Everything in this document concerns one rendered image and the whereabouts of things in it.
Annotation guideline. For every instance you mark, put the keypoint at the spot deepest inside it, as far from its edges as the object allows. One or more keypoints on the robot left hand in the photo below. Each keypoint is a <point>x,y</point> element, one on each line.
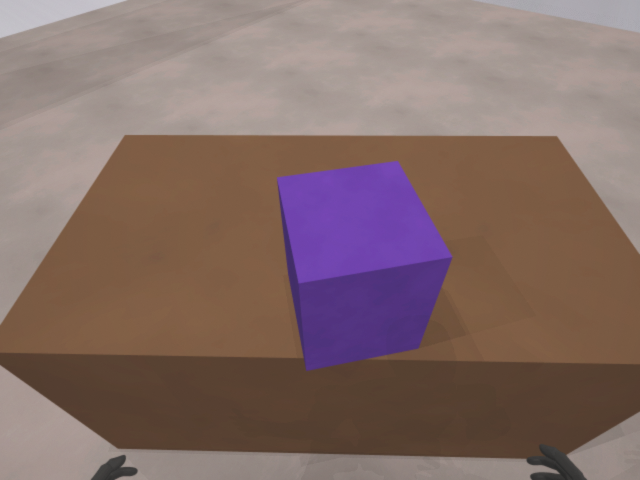
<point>113,470</point>

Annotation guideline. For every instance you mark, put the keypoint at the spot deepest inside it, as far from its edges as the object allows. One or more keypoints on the carton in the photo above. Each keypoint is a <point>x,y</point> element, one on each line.
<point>365,262</point>

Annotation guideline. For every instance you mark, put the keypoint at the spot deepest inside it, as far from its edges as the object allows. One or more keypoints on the robot right hand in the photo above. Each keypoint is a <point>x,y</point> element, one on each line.
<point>556,460</point>

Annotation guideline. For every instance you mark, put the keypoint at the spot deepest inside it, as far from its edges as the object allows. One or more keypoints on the pedestal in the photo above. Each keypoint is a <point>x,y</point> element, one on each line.
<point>162,317</point>

